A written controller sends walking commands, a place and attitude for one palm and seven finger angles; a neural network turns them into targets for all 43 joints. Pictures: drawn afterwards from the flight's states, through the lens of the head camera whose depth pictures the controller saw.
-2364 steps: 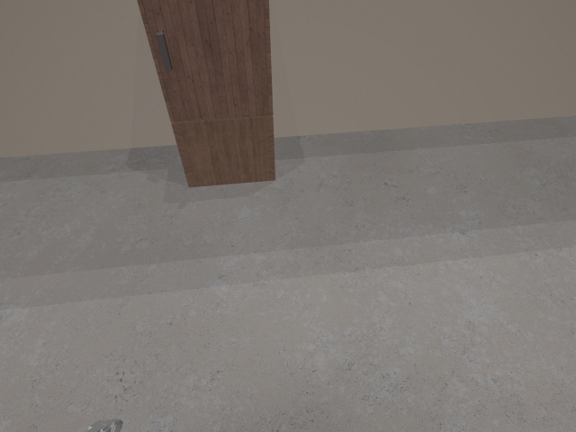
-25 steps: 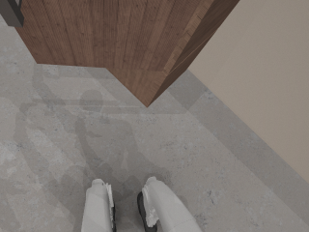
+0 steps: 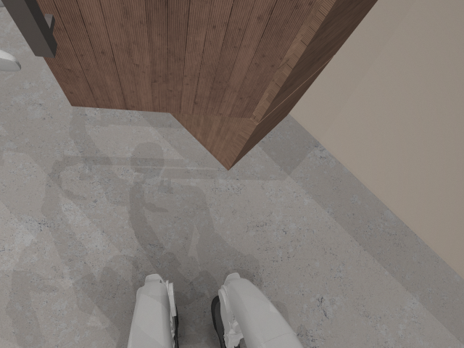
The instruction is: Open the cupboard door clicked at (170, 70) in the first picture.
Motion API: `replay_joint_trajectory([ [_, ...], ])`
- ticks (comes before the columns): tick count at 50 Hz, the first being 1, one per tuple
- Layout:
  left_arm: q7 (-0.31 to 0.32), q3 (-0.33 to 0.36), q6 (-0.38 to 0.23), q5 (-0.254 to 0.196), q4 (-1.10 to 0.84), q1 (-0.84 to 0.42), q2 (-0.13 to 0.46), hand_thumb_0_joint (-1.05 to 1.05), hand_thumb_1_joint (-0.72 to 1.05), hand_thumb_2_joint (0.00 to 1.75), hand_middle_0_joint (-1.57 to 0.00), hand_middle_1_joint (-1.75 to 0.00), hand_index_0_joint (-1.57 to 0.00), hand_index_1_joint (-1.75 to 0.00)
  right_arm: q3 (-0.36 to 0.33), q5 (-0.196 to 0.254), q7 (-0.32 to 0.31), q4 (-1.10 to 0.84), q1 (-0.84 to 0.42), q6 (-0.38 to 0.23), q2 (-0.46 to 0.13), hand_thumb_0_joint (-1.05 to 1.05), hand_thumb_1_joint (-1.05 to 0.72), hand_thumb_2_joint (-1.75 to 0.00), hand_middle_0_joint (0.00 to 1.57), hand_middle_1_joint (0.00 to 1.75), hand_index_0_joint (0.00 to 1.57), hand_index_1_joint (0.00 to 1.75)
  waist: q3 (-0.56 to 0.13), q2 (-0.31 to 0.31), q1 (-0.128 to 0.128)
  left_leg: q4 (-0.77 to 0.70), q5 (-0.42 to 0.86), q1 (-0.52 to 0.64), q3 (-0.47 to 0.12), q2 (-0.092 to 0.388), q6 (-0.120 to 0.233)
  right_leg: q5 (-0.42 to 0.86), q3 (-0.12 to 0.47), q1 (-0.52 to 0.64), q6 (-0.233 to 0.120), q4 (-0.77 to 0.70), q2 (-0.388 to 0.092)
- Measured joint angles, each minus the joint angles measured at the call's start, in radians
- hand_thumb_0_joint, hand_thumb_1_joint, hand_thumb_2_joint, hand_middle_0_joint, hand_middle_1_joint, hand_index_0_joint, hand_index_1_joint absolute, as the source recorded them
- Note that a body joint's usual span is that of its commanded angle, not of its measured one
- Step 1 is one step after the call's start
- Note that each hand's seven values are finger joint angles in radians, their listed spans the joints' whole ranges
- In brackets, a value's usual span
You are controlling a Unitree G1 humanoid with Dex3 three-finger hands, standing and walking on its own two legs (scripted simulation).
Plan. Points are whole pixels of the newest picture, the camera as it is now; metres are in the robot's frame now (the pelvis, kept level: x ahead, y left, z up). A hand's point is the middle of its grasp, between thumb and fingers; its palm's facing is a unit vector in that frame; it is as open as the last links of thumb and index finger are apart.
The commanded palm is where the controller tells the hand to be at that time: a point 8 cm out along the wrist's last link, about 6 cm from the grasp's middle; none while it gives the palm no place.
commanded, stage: slide the fingers in behind the handle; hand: left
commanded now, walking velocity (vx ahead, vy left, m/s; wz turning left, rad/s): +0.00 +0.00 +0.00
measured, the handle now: out of the picture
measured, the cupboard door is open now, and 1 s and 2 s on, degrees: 46 46 46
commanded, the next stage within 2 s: move the hooked fingers beside the handle in 1.16 s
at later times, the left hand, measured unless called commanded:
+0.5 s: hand out of the picture +0.56 +0.26 +0.09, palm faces +0.01 -1.00 +0.01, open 14.4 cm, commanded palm +0.57 +0.25 +0.08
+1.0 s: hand out of the picture +0.55 +0.25 +0.09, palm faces +0.04 -1.00 +0.03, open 15.1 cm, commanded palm +0.56 +0.23 +0.08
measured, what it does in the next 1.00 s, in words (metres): stands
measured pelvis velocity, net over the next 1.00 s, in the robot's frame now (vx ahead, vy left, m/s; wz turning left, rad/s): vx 0.00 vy -0.01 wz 0.06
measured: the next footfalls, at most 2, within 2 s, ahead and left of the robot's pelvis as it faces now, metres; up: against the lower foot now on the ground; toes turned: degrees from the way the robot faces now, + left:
none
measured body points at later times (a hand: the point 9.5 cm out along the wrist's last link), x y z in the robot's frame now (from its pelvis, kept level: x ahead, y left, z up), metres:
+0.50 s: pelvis +0.00 +0.00 +0.00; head +0.19 +0.06 +0.40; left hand +0.55 +0.32 +0.09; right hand -0.03 -0.27 -0.08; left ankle +0.03 +0.07 -0.61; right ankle +0.00 -0.12 -0.61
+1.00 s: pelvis +0.00 -0.01 +0.01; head +0.18 +0.06 +0.42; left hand +0.54 +0.31 +0.09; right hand +0.01 -0.27 -0.08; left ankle +0.03 +0.07 -0.61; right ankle +0.00 -0.12 -0.61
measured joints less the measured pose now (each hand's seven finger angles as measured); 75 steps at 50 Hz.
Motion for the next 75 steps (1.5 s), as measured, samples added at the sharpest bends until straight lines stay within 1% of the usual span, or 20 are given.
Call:
replay_joint_trajectory([
  [3,0.02,0.006,-0.013,0.006,0.005,0.012,-0.003,-0.01,-0.5,0.3,-0.29,-1.21,-0.3,-1.2,-0.003,-0.002,0.005,-0.002,0.006,-0.003,-0.002,0.0,-0.91,-0.9,0.2,0.3,0.21,0.3,0.0,0.001,-0.003,-0.004,0.001,0.007,0.004,0.001,0.0,0.002,0.004,0.005,0.0,-0.002,0.001],
  [10,0.048,-0.017,-0.037,-0.005,0.022,0.002,-0.012,-0.01,-0.5,0.3,-0.29,-1.2,-0.28,-1.2,-0.006,0.0,0.009,0.016,0.014,-0.001,-0.004,0.0,-0.91,-0.9,0.2,0.3,0.21,0.3,0.006,-0.001,0.0,-0.005,0.006,0.009,0.005,-0.003,-0.001,0.002,0.004,0.005,-0.001,0.004,-0.004],
  [22,0.078,-0.059,-0.039,-0.027,0.003,-0.004,-0.053,-0.01,-0.5,0.3,-0.25,-1.19,-0.24,-1.19,-0.023,-0.003,0.015,0.043,0.016,-0.007,-0.001,0.0,-0.91,-0.9,0.2,0.3,0.21,0.3,0.003,-0.009,0.013,-0.016,0.017,0.009,-0.005,-0.014,-0.006,0.005,-0.007,0.008,-0.006,-0.003,-0.013],
  [31,0.113,-0.097,-0.04,-0.043,-0.013,0.005,-0.095,-0.01,-0.5,0.3,-0.22,-1.18,-0.21,-1.18,-0.036,-0.007,0.024,0.053,0.005,-0.016,0.002,0.0,-0.91,-0.9,0.2,0.3,0.21,0.3,-0.006,-0.014,0.025,-0.028,0.019,0.022,-0.016,-0.022,-0.01,0.003,-0.017,0.026,-0.01,-0.016,-0.019],
  [39,0.152,-0.134,-0.049,-0.064,-0.048,0.038,-0.161,-0.01,-0.5,0.3,-0.19,-1.17,-0.14,-1.16,-0.057,-0.013,0.04,0.071,-0.002,-0.019,0.011,0.0,-0.91,-0.9,0.2,0.3,0.21,0.3,-0.013,-0.012,0.05,-0.047,0.023,0.046,-0.024,-0.033,-0.013,0.001,-0.024,0.054,-0.011,-0.036,-0.028],
  [42,0.156,-0.14,-0.057,-0.075,-0.043,0.043,-0.185,-0.01,-0.5,0.3,-0.21,-1.17,-0.1,-1.15,-0.059,-0.014,0.044,0.078,-0.007,-0.021,0.013,0.0,-0.91,-0.9,0.2,0.3,0.21,0.3,-0.015,-0.015,0.056,-0.054,0.023,0.057,-0.026,-0.036,-0.013,0.0,-0.026,0.066,-0.012,-0.042,-0.03],
  [45,0.159,-0.138,-0.066,-0.075,-0.035,0.047,-0.198,-0.01,-0.5,0.3,-0.24,-1.18,-0.08,-1.14,-0.059,-0.014,0.046,0.08,-0.012,-0.024,0.013,0.0,-0.91,-0.9,0.2,0.3,0.21,0.3,-0.02,-0.016,0.058,-0.056,0.022,0.062,-0.027,-0.037,-0.013,-0.002,-0.027,0.072,-0.013,-0.043,-0.031],
  [53,0.181,-0.141,-0.083,-0.068,-0.02,0.039,-0.2,-0.01,-0.5,0.3,-0.28,-1.19,-0.06,-1.15,-0.064,-0.016,0.05,0.077,-0.025,-0.026,0.012,0.0,-0.91,-0.9,0.2,0.3,0.21,0.3,-0.019,-0.013,0.055,-0.048,0.021,0.057,-0.027,-0.038,-0.015,-0.005,-0.028,0.066,-0.014,-0.033,-0.032],
  [64,0.166,-0.13,-0.091,-0.07,-0.011,0.049,-0.19,-0.01,-0.5,0.3,-0.3,-1.2,-0.03,-1.12,-0.059,-0.011,0.049,0.079,-0.015,-0.019,0.014,0.0,-0.91,-0.9,0.2,0.3,0.21,0.3,-0.017,-0.011,0.053,-0.048,0.023,0.059,-0.019,-0.034,-0.013,-0.002,-0.02,0.063,-0.013,-0.029,-0.03],
  [75,0.14,-0.1,-0.092,-0.055,0.021,0.029,-0.144,-0.01,-0.5,0.3,-0.3,-1.2,-0.08,-1.15,-0.046,-0.008,0.037,0.073,-0.006,-0.021,0.005,0.0,-0.91,-0.9,0.2,0.3,0.21,0.3,-0.013,-0.01,0.035,-0.035,0.019,0.045,-0.013,-0.027,-0.011,-0.002,-0.015,0.046,-0.012,-0.016,-0.024],
])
